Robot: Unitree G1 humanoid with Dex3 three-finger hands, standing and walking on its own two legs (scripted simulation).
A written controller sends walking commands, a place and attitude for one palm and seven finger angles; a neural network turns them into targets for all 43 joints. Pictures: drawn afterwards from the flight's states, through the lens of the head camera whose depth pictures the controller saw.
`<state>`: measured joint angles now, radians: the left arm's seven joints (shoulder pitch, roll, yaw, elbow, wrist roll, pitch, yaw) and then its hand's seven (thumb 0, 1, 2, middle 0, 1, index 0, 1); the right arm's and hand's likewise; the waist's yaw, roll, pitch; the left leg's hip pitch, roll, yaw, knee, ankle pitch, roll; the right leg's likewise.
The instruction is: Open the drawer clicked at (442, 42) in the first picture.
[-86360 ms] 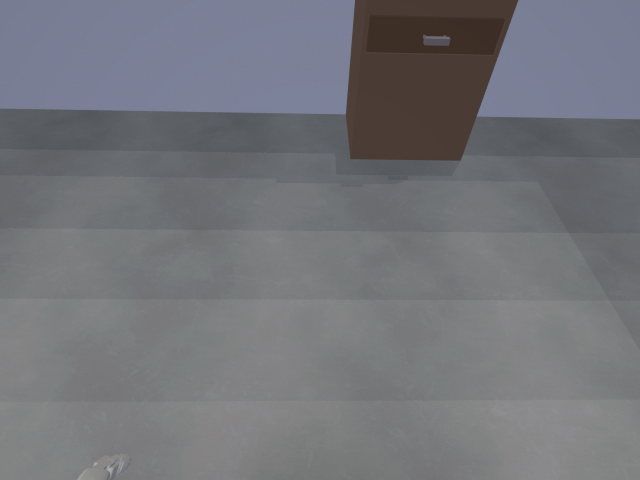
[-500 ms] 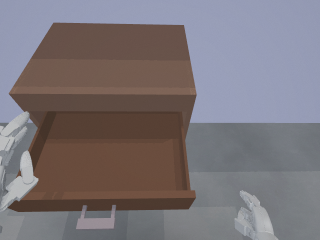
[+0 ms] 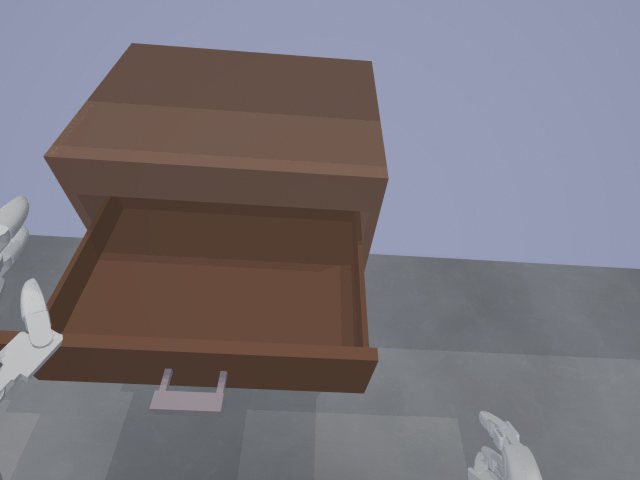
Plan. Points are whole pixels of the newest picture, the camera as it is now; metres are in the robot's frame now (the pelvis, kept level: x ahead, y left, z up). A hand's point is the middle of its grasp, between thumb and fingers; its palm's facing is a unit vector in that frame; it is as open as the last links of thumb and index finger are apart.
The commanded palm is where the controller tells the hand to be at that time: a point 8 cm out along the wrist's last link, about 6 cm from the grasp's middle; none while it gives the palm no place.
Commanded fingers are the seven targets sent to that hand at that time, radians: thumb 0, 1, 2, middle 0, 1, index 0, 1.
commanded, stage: step back with the hand held close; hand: left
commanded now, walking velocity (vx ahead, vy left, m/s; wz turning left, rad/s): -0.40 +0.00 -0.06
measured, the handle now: (192, 389) +0.26 +0.20 -0.13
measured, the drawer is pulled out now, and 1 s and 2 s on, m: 0.30 0.30 0.30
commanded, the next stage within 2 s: stop stepping back and stand still in 0.48 s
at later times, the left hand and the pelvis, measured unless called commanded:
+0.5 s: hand out of the picture +0.09 +0.18 +0.16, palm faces +0.32 -0.82 -0.48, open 7.4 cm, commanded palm +0.02 +0.23 +0.19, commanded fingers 0.00 0.90 0.90 -0.20 -0.30 -0.20 -0.30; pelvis -0.11 -0.05 +0.01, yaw +1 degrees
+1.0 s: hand out of the picture -0.01 +0.14 +0.16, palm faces +0.35 -0.84 -0.42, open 7.4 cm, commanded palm -0.07 +0.19 +0.19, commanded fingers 0.00 0.90 0.90 -0.20 -0.30 -0.20 -0.30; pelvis -0.19 -0.09 +0.02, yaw +1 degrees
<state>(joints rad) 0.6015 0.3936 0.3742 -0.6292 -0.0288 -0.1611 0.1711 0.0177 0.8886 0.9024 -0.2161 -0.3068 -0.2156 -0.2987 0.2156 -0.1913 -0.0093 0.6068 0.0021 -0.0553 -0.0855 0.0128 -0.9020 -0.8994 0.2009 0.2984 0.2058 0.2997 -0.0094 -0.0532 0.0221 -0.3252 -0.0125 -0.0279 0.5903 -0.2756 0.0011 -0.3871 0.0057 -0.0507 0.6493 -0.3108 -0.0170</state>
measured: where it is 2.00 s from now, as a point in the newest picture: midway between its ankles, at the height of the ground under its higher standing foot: outside the picture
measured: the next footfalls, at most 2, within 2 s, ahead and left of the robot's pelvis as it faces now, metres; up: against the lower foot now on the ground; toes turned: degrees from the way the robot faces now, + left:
left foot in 0.50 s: -0.11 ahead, +0.07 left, +0.00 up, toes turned +1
right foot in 0.70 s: -0.11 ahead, -0.16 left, +0.00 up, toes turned -2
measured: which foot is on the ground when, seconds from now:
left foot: down 0.00-0.22, up 0.24-0.48, down 0.50-0.74, up 0.76-1.00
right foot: down 0.00-0.56, up 0.58-0.68, down 0.70-1.00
